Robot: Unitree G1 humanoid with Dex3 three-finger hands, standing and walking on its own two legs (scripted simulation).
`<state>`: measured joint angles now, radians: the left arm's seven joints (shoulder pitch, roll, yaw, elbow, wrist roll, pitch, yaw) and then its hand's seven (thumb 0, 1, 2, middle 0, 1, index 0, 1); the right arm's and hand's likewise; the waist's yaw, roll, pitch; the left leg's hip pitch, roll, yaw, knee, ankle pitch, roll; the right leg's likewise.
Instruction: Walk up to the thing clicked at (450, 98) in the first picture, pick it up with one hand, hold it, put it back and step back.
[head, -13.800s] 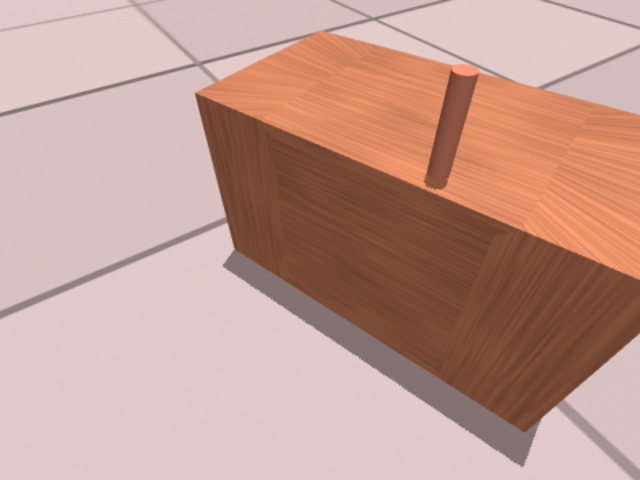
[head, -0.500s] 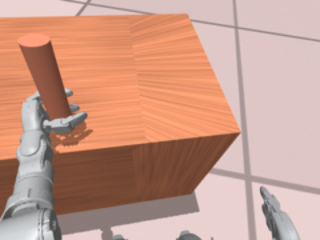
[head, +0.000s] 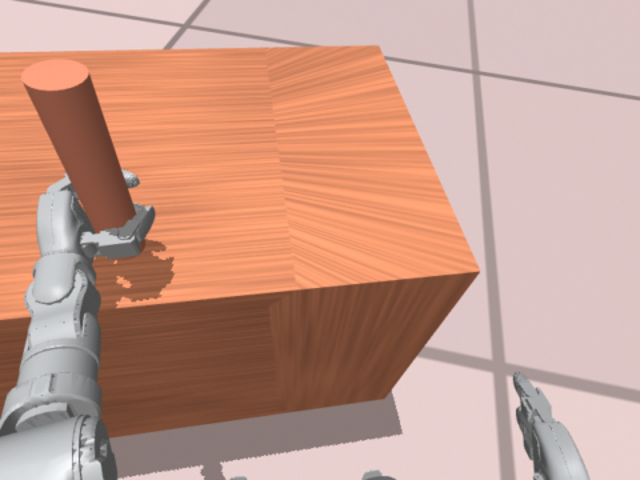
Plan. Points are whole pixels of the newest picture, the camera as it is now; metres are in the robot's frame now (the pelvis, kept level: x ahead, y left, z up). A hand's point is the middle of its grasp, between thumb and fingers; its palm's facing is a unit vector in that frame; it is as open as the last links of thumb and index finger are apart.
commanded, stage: settle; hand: left
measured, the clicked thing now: (98, 178) +0.46 +0.22 +0.14
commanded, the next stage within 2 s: lift in 0.60 s
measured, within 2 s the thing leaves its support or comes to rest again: neither
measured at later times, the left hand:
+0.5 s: hand (112, 192) +0.46 +0.22 +0.11, palm faces +0.15 -0.99 +0.01, open 7.0 cm
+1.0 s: hand (111, 180) +0.45 +0.20 +0.15, palm faces +0.14 -0.99 +0.00, open 7.0 cm
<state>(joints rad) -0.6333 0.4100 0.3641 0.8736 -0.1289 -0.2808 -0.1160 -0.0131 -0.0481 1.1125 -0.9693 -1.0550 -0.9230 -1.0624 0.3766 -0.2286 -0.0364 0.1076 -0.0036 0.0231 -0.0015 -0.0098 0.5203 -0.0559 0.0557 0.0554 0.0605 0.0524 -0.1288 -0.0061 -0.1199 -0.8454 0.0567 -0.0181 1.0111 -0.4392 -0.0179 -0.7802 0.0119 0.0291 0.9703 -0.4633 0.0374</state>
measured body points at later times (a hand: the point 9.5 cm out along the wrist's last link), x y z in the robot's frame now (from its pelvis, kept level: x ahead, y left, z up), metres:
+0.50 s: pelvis +0.01 +0.00 +0.01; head +0.07 +0.02 +0.46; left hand +0.45 +0.27 +0.12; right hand +0.16 -0.26 -0.03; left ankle +0.03 +0.13 -0.67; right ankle +0.00 -0.15 -0.67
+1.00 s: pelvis +0.01 +0.00 +0.02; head +0.05 +0.01 +0.47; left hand +0.44 +0.26 +0.15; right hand +0.16 -0.27 -0.01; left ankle +0.03 +0.13 -0.67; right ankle +0.00 -0.15 -0.67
